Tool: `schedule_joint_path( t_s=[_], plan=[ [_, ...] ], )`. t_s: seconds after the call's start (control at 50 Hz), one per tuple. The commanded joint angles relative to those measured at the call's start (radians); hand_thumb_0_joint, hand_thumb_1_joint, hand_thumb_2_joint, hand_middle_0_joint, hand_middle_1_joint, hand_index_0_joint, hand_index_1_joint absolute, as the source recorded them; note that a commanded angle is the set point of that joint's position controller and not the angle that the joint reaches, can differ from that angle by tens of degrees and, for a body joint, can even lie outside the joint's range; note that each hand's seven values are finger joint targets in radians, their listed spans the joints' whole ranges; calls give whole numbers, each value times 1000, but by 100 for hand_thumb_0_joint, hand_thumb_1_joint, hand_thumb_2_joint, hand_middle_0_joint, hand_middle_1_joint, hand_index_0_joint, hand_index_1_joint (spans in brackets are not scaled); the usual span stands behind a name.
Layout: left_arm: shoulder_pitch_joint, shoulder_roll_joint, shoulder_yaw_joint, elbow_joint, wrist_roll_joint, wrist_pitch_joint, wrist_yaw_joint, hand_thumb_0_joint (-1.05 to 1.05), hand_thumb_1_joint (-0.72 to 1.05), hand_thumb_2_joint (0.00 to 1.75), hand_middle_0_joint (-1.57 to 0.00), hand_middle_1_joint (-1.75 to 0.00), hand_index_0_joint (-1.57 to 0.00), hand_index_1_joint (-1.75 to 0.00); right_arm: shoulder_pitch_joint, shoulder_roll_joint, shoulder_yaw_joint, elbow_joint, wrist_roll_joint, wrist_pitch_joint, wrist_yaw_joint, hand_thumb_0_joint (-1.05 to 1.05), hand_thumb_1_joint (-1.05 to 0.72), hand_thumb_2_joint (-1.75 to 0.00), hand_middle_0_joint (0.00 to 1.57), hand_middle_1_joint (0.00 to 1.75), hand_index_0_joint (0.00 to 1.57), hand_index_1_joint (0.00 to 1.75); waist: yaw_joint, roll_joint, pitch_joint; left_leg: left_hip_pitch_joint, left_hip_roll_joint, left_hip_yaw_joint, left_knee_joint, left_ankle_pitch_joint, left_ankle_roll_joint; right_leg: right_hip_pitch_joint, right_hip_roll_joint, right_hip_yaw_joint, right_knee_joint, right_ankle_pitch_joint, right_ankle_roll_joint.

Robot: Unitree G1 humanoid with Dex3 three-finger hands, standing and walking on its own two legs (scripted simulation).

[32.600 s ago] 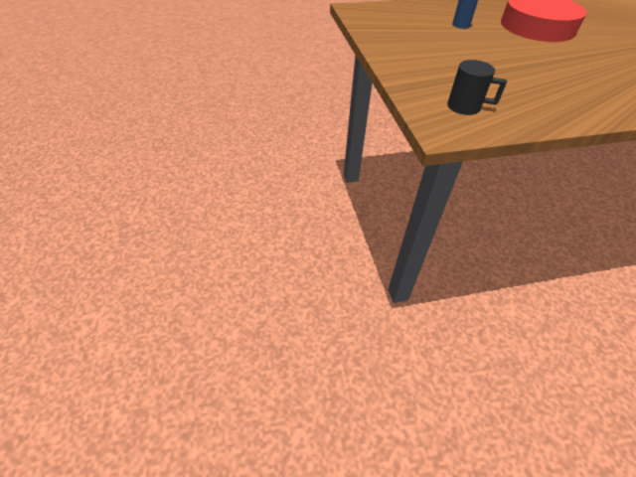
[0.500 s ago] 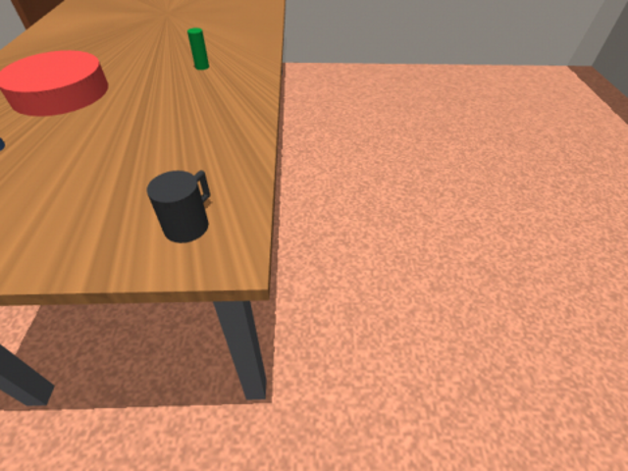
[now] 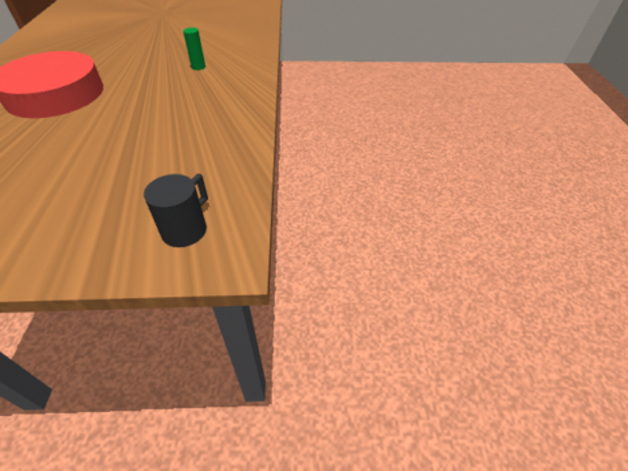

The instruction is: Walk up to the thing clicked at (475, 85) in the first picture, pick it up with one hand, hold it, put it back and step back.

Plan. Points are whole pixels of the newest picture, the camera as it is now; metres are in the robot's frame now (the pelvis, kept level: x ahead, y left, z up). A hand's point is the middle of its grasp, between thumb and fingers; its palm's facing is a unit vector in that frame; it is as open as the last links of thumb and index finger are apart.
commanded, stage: home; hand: left
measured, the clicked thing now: (183, 205) +0.52 +0.22 +0.02
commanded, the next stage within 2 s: stand in 0.46 s
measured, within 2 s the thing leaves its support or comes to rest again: neither
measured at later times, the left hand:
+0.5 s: hand out of the picture +0.07 +0.26 -0.16, palm faces -0.02 -0.94 -0.35, open 17.5 cm
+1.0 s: hand out of the picture +0.08 +0.25 -0.15, palm faces -0.02 -0.94 -0.35, open 9.5 cm
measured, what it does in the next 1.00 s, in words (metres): stands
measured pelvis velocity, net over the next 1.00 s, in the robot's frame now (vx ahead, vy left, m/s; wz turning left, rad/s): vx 0.01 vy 0.00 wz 0.00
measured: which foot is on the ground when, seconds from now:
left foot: down 0.00-1.00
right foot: down 0.00-1.00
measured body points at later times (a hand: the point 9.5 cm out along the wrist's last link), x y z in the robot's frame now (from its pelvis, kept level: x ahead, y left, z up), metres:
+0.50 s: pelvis +0.01 +0.00 +0.00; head +0.01 +0.00 +0.45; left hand +0.07 +0.30 -0.13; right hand +0.07 -0.30 -0.14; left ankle +0.02 +0.13 -0.75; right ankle -0.01 -0.13 -0.75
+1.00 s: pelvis +0.01 +0.00 +0.00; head +0.02 +0.00 +0.45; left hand +0.08 +0.30 -0.13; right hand +0.09 -0.30 -0.13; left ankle +0.02 +0.13 -0.75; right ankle -0.01 -0.13 -0.75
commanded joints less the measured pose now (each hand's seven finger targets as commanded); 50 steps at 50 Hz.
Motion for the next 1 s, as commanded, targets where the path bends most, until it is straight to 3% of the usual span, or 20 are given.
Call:
schedule_joint_path(
  t_s=[0.0,0.16,0.24,0.3,0.36,0.44,0.54,0.58,0.6,0.66,0.76,0.8,0.84,0.9,0.98],
  plan=[
    [-32,215,38,-57,1,-16,17,0,-57,4,-5,-5,-5,-5,-34,-206,-39,-49,-1,-19,-18,0,-90,-90,20,30,20,30,-6,1,-48,12,109,-88,-60,82,28,-28,-105,85,-61,108,-34],
    [-32,212,38,-60,0,-15,15,0,-57,4,-5,-5,-5,-5,-38,-206,-38,-48,1,-23,-18,0,-90,-90,20,30,20,30,-3,-7,-57,27,115,-90,-58,129,27,-24,-107,80,-52,131,-35],
    [-26,210,39,-56,-1,-13,14,0,-57,4,-5,-5,-5,-5,-32,-211,-40,-42,0,-20,-17,0,-90,-90,20,30,20,30,-9,4,-24,10,106,-91,-75,29,28,-50,-102,82,-68,56,-34],
    [-30,214,42,-56,-1,-12,14,0,-57,4,-5,-5,-5,-5,-40,-210,-41,-44,-1,-20,-16,0,-90,-90,20,30,20,30,-5,-2,-25,0,106,-94,-79,28,28,-41,-103,81,-63,56,-37],
    [-29,218,43,-61,-1,-15,14,0,-57,4,-5,-5,-5,-5,-36,-205,-41,-46,-1,-22,-16,0,-90,-90,20,30,20,30,-6,-13,-51,17,110,-92,-68,85,28,-28,-107,81,-59,96,-39],
    [-29,217,44,-61,0,-13,13,0,-56,5,-5,-5,-5,-5,-28,-205,-39,-45,-1,-22,-16,0,-90,-90,20,30,20,30,-10,-4,-40,8,108,-92,-73,52,28,-32,-107,82,-62,82,-39],
    [-21,214,43,-63,0,-16,14,0,-57,4,-5,-5,-5,-5,-38,-207,-39,-50,0,-23,-17,0,-90,-90,20,30,20,30,-3,-5,-67,34,116,-91,-52,143,32,-11,-113,80,-56,162,-37],
    [-24,212,43,-64,-4,-16,14,0,-41,20,-20,-21,-20,-21,-24,-207,-37,-44,2,-25,-18,0,-90,-90,20,30,20,30,-8,-4,-64,34,112,-88,-54,168,26,-9,-113,80,-53,175,-36],
    [-24,212,42,-65,-2,-15,14,0,-33,28,-20,-29,-20,-29,-30,-210,-39,-46,0,-24,-19,0,-90,-90,20,30,20,30,-6,2,-67,31,112,-85,-51,148,29,-7,-112,78,-57,165,-34],
    [-27,210,43,-61,-1,-12,15,0,-9,52,-20,-30,-20,-30,-34,-207,-38,-47,2,-22,-19,0,-90,-90,20,30,20,30,-7,-4,-52,25,110,-89,-57,125,28,-16,-111,75,-61,143,-33],
    [-27,209,42,-66,-3,-15,14,0,31,90,-20,-30,-20,-30,-28,-208,-38,-46,0,-25,-20,0,-90,-90,20,30,20,30,-7,5,-63,35,114,-84,-49,177,27,-5,-115,77,-57,186,-32],
    [-29,211,43,-66,-2,-15,15,0,47,90,-20,-30,-20,-30,-29,-205,-38,-47,1,-25,-20,0,-90,-90,20,30,20,30,-7,-6,-68,39,119,-86,-46,200,28,3,-117,76,-53,203,-31],
    [-29,215,43,-67,-3,-15,16,0,63,90,-20,-30,-20,-30,-36,-204,-40,-47,2,-22,-20,0,-90,-90,20,30,20,30,-8,-8,-46,34,112,-91,-56,147,25,-22,-111,74,-69,144,-30],
    [-28,215,44,-70,0,-16,16,0,87,90,-20,-30,-20,-30,-35,-205,-41,-51,2,-21,-19,0,-90,-90,20,30,20,30,-9,-11,-66,45,117,-88,-48,172,29,-9,-116,71,-62,178,-33],
    [-37,217,47,-71,0,-15,15,0,90,90,-20,-30,-20,-30,-35,-204,-42,-47,0,-21,-19,0,-90,-90,20,30,20,30,-11,-10,-43,25,112,-88,-59,113,26,-15,-114,75,-72,129,-35]
  ],
)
